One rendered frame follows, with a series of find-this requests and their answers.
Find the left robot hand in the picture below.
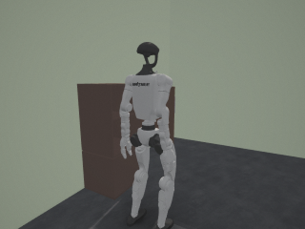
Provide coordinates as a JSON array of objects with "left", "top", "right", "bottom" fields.
[{"left": 120, "top": 136, "right": 132, "bottom": 159}]

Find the right robot upper arm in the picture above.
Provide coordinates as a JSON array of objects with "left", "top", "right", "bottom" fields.
[{"left": 154, "top": 73, "right": 173, "bottom": 117}]

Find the right robot shin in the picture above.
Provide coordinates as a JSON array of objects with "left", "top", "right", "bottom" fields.
[{"left": 157, "top": 179, "right": 174, "bottom": 228}]

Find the robot right forearm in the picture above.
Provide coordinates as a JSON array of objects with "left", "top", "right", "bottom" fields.
[{"left": 157, "top": 107, "right": 172, "bottom": 151}]

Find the left robot upper arm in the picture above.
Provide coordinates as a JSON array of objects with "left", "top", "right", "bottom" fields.
[{"left": 120, "top": 74, "right": 135, "bottom": 113}]

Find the cupboard door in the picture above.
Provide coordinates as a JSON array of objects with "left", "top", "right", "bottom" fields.
[{"left": 140, "top": 86, "right": 175, "bottom": 144}]

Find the robot left forearm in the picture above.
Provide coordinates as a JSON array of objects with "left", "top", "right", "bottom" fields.
[{"left": 119, "top": 109, "right": 131, "bottom": 138}]

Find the robot shin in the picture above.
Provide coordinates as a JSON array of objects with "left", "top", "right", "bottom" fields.
[
  {"left": 157, "top": 179, "right": 174, "bottom": 228},
  {"left": 131, "top": 170, "right": 147, "bottom": 218}
]

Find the left robot shin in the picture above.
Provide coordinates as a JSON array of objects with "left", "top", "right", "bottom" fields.
[{"left": 131, "top": 170, "right": 147, "bottom": 218}]

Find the right robot hand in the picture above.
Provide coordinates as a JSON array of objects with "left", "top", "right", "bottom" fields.
[{"left": 160, "top": 148, "right": 175, "bottom": 176}]

